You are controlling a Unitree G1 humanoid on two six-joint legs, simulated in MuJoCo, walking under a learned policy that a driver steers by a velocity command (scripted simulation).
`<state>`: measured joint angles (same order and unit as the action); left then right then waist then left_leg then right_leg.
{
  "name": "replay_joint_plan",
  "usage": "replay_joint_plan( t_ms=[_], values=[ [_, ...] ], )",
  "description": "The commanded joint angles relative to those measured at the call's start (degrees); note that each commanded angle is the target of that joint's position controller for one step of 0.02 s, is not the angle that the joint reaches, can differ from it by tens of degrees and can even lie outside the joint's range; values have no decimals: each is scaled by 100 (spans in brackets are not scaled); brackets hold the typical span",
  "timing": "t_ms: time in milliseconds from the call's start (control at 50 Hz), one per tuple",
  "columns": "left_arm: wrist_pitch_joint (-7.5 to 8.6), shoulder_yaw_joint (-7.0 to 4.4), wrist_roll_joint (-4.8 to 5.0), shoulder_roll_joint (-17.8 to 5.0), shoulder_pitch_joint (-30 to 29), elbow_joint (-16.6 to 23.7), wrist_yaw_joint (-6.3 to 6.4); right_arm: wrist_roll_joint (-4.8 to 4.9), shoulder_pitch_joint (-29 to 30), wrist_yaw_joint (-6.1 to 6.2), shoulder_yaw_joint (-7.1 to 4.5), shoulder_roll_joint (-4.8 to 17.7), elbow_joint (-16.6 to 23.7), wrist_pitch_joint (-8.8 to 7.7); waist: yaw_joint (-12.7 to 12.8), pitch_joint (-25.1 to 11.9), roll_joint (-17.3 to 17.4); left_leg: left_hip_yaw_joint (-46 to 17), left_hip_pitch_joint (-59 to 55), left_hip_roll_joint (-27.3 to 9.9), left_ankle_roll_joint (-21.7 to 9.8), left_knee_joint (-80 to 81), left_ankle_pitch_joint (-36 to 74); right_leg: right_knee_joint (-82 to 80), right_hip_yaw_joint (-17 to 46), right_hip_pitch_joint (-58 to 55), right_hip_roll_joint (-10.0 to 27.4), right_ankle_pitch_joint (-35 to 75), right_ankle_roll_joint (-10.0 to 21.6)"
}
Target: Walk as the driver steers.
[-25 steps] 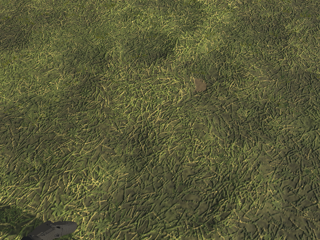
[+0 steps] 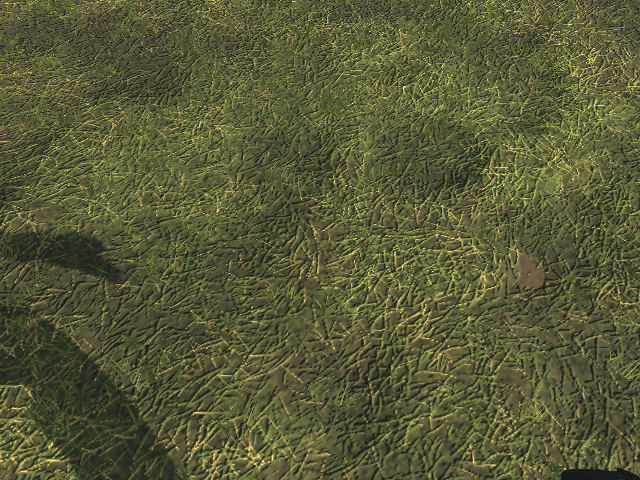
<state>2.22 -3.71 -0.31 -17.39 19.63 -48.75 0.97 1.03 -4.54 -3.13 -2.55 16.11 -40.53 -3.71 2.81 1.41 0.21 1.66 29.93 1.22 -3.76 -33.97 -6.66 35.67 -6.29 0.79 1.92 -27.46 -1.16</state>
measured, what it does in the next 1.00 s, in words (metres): walks ahead: right foot, then left foot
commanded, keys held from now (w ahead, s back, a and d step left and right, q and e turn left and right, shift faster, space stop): w+q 0.22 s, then w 0.54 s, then no key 0.24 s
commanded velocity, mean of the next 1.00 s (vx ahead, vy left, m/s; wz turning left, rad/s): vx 0.45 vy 0.00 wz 0.23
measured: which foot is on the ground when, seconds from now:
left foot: down 0.00-0.48, up 0.50-0.94, down 0.96-1.00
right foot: up 0.00-0.44, down 0.46-0.98, up 1.00-1.00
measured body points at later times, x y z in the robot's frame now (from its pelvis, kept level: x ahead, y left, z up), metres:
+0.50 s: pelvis +0.29 -0.01 +0.01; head +0.31 -0.01 +0.46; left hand +0.46 +0.27 -0.06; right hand +0.37 -0.29 -0.11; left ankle +0.12 +0.08 -0.70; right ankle +0.41 -0.10 -0.72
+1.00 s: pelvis +0.53 +0.06 +0.01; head +0.56 +0.07 +0.46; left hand +0.47 +0.33 -0.13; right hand +0.81 -0.11 -0.06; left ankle +0.63 +0.18 -0.72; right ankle +0.42 -0.10 -0.69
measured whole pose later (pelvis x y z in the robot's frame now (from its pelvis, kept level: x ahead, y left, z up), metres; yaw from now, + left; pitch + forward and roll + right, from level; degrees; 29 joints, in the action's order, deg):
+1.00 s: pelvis +0.53 +0.06 +0.01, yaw +12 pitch +2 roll -1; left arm 2.8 -2.4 0.0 -16.9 20.5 -50.0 0.2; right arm -1.6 -1.8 -1.5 -1.8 14.4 -38.4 -4.8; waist 4.6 2.2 0.2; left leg -0.2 27.5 0.0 -2.1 -28.7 -2.4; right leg 39.0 1.6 7.2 -1.4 -27.7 -0.5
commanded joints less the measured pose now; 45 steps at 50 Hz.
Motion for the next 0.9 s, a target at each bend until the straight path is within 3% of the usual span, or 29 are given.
replay_joint_plan(
  t_ms=[20,40,60,80,100,140,200,260,300,360,420,440,460,480,500,520,540,560,580,600,660,700,780,840,900],
  values=[
    [390,19,17,-543,139,637,-94,72,-2030,83,-422,1268,3,-11,-887,-2205,1035,-4721,-5328,-1958,-1732,1528,-1470,4095,1207,4196,-358,-476,62],
    [516,-41,211,-779,-406,846,-150,10,-1806,109,-366,1084,28,-33,-939,-1445,804,-3950,-4788,-1796,-1505,1625,-1106,4072,1234,4569,-105,-8,175],
    [587,-10,177,-717,-681,925,-130,-14,-1487,131,-353,1035,103,-44,-789,-1008,253,-3371,-4029,-1588,-1376,1650,-549,3717,1172,4450,120,435,226],
    [602,-41,43,-725,-798,943,-94,-44,-1174,145,-319,916,184,-39,-591,-676,24,-2955,-3285,-1429,-1325,1744,95,3249,1150,4169,268,686,190],
    [555,-77,-12,-744,-730,955,-83,-108,-981,166,-274,802,273,-41,-381,-599,150,-2695,-2782,-1286,-1310,1857,610,3010,1195,3759,374,829,156],
    [432,-79,-46,-621,-580,965,-83,-83,-862,200,-274,766,342,-33,-196,-481,255,-2419,-2254,-1153,-1368,2054,962,2565,1134,3492,396,878,8],
    [329,-18,-79,-417,-977,1104,-56,-40,-1020,307,-341,971,287,-33,-262,-215,244,-1966,-1691,-943,-1301,2209,1163,1621,973,3485,297,1621,-233],
    [365,60,-52,-232,-1548,1197,-108,-8,-1209,377,-336,954,187,7,-505,-149,356,-1517,-1438,-615,-966,2157,781,288,894,3015,97,2954,-281],
    [415,80,2,-214,-1893,1258,-172,-1,-1489,385,-317,927,57,16,-702,-132,402,-1557,-1457,-682,-885,2145,458,-159,849,2702,-13,3544,-254],
    [467,37,45,-371,-2189,1377,-238,13,-1753,374,-308,920,-89,43,-797,-32,434,-1871,-2099,-958,-833,1810,338,-583,949,2866,-23,3260,-76],
    [514,-30,47,-526,-1993,1380,-260,-15,-1758,381,-334,974,-151,104,-623,-20,602,-2149,-2638,-1198,-717,1395,925,-824,872,2684,-75,2513,195],
    [529,-86,32,-605,-1599,1276,-241,-13,-1666,380,-320,940,-136,122,-385,-176,618,-2056,-2669,-1060,-621,1014,1612,-1047,733,2143,-176,2464,340],
    [549,-182,-16,-806,-922,1122,-209,-42,-1619,370,-255,778,-93,122,-67,-709,506,-1805,-2462,-754,-463,156,2081,-976,871,1058,26,2642,583],
    [548,-269,-71,-1166,8,1023,-186,-154,-1735,378,-144,530,35,102,235,-1595,-164,-1410,-1522,-317,-227,-1471,940,-744,1949,-583,987,2816,1041],
    [463,-375,-21,-1437,467,746,-243,0,-2467,370,-47,199,47,19,-2,-2093,-1948,-887,489,474,174,-3217,-2271,-1420,4451,-2110,1971,1335,1870],
    [443,-233,135,-902,463,766,-272,53,-2177,362,-126,703,-23,-21,181,-1629,-1272,-1259,1232,174,176,-3812,-2579,-1810,4882,-1926,1957,63,1730],
    [412,-157,122,-666,114,810,-249,79,-1527,344,-194,915,102,-38,238,-856,-723,-1129,1484,-68,167,-3888,-2057,-1911,4083,-1239,1767,121,1500],
    [378,-115,44,-615,-200,869,-240,22,-1163,343,-176,851,189,-53,124,-469,-315,-876,1354,-311,188,-3691,-1622,-2023,3480,-560,1533,752,1403],
    [362,-79,4,-520,-382,861,-245,-56,-972,333,-188,775,243,-70,17,-188,-221,-787,1248,-480,217,-3340,-1330,-2174,3097,-63,1330,1320,1398],
    [375,-42,-43,-453,-472,860,-239,-64,-1043,319,-194,692,237,-66,-133,-177,-401,-764,959,-619,238,-3119,-1140,-2283,2795,240,1174,1769,1363],
    [409,-51,42,-489,-431,750,-232,-60,-1114,309,-143,432,214,-11,-247,-199,-560,-577,749,-716,365,-2539,-960,-2552,2226,560,1028,2515,1457],
    [395,-99,65,-658,-344,659,-196,-96,-734,314,-99,339,338,-11,-176,-83,-436,-506,902,-767,454,-1890,-503,-2707,1960,599,1031,2848,1495],
    [315,-107,100,-748,-138,475,-146,-86,-54,253,-38,208,463,-76,30,67,-394,-334,527,-612,479,-471,743,-2701,1292,673,767,3472,1270],
    [213,-95,103,-767,204,254,-107,-87,319,171,-42,208,567,-149,160,-2,-437,-208,45,-336,422,128,1286,-2324,1077,498,756,4361,1124],
    [118,-105,118,-823,152,169,-69,-112,291,95,-109,369,587,-175,-8,-154,-556,-313,-295,-216,205,518,1022,-1770,1207,128,895,4595,933]
  ],
)
Next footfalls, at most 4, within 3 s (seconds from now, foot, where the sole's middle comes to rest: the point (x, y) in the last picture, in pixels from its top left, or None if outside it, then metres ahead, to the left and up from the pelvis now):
0.46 right None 0.45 -0.09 -0.75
0.96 left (257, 375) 0.67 0.20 -0.75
1.28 right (373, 375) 0.68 -0.06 -0.75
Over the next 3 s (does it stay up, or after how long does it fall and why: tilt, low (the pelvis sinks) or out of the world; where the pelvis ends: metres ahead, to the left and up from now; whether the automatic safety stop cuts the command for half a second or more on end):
stays up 0.64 0.06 0.02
